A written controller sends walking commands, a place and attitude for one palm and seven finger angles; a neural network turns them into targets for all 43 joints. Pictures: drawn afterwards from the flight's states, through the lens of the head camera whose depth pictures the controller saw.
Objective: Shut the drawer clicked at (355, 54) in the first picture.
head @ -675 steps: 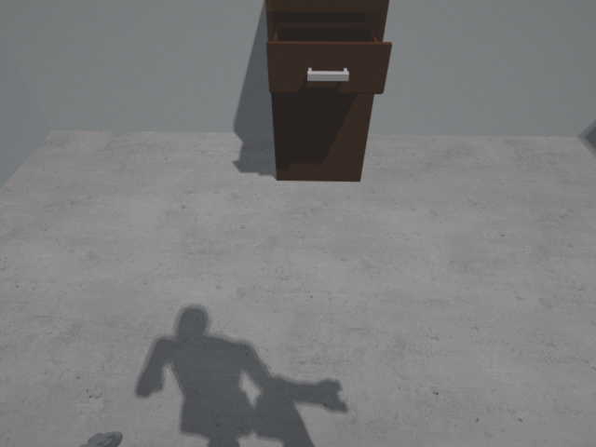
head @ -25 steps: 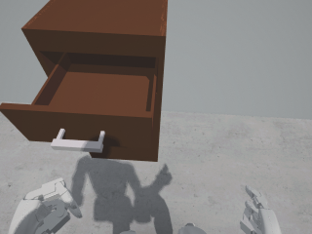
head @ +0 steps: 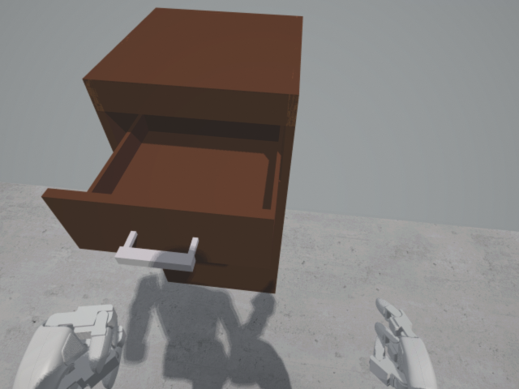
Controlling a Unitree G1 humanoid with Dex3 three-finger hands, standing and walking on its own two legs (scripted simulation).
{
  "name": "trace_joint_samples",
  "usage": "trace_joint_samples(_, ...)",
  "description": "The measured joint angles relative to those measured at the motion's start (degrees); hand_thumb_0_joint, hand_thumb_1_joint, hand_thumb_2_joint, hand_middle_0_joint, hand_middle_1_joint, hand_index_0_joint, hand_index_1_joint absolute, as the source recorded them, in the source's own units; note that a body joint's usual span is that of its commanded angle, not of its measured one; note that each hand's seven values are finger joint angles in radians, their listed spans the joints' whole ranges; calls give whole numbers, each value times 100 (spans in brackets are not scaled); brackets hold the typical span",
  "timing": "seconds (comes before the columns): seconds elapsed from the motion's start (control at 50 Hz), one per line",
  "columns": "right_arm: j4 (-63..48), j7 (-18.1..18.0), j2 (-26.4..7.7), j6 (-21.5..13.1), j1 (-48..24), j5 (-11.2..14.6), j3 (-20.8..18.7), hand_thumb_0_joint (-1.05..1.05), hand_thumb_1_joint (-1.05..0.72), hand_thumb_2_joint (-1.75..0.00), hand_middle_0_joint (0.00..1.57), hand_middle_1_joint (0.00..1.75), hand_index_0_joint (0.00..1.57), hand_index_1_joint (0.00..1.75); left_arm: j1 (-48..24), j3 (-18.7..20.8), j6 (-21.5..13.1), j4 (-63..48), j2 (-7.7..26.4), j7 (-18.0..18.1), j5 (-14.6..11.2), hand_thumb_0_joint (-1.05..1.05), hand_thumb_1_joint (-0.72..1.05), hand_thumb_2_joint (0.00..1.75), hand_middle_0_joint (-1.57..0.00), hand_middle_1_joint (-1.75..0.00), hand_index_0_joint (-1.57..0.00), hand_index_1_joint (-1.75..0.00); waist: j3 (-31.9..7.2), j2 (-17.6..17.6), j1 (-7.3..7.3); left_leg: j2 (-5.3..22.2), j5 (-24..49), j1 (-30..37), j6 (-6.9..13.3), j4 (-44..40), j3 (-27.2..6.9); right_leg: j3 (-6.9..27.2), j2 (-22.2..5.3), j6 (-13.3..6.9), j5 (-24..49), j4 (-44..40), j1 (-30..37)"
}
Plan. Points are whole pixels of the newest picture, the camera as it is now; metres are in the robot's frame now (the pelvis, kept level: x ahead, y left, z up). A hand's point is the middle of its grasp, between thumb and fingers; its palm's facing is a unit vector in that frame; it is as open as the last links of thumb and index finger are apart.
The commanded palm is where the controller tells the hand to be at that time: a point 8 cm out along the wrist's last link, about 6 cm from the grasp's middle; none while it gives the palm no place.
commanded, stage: raise the hand and make a fist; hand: left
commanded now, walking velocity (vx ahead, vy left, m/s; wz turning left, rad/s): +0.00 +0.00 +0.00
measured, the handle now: (159, 249) +0.34 +0.22 +0.00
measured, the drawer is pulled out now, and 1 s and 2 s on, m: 0.25 0.25 0.25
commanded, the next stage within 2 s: bring the fist close to the handle in 0.34 s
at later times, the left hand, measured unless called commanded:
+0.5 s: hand (116, 359) +0.14 +0.18 +0.09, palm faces +0.06 -0.99 -0.11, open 3.3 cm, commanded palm +0.09 +0.24 +0.09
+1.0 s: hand (141, 338) +0.17 +0.18 +0.04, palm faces +0.04 -1.00 -0.08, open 3.3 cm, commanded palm +0.14 +0.24 +0.04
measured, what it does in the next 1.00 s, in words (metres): stands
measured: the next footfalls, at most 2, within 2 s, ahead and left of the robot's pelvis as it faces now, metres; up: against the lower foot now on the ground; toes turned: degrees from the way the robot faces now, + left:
none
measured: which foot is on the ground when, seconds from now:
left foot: down 0.00-1.00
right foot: down 0.00-1.00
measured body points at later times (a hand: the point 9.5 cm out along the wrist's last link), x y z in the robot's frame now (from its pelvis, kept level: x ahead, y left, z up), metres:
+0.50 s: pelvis -0.01 -0.02 +0.00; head -0.01 -0.02 +0.45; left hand +0.13 +0.24 +0.10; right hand +0.18 -0.23 -0.05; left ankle -0.04 +0.09 -0.69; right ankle +0.04 -0.12 -0.69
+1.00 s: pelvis -0.02 -0.02 -0.01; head +0.03 -0.02 +0.44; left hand +0.17 +0.24 +0.05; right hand +0.16 -0.25 -0.08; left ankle -0.04 +0.09 -0.69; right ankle +0.04 -0.12 -0.69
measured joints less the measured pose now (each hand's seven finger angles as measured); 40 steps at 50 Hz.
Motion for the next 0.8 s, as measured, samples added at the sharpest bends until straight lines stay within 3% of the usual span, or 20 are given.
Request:
trace_joint_samples(0.2, 57, -21, -114, -156, 60, 16, -94, 1, -90, -90, 21, 30, 20, 30, 62, -77, -23, 52, -21, -4, 14, 2, 90, 90, -140, -160, -140, -160, 57, -23, -46, 11, 58, 105, -23, -89, 35, 34, 16, -28, 44, -46, 72)
trace_joint_samples(0.36, 136, -90, -138, -193, 66, 57, -74, 1, -90, -90, 21, 30, 20, 30, -142, 191, -128, 344, 61, -40, -131, 2, 90, 90, -140, -160, -140, -160, 72, 5, -57, 65, 100, 97, -76, -105, 2, -4, 68, -90, 91, -93, 81)
trace_joint_samples(0.56, 241, -128, -158, -313, 57, 54, -75, 1, -90, -90, 21, 30, 20, 30, -383, 255, -160, 732, 33, -216, -225, 2, 90, 90, -140, -160, -140, -160, 77, 23, -97, 82, 178, 95, -118, -187, -22, -28, 86, -134, 150, -164, 81)
trace_joint_samples(0.8, 268, -77, -230, -229, 26, -45, -128, 1, -90, -90, 21, 30, 20, 30, -1028, 150, -455, 1348, -64, -185, -83, 2, 90, 90, -140, -160, -140, -160, 138, -35, -200, 53, 118, -405, -131, 130, -50, -55, 38, -160, 84, 152, -412)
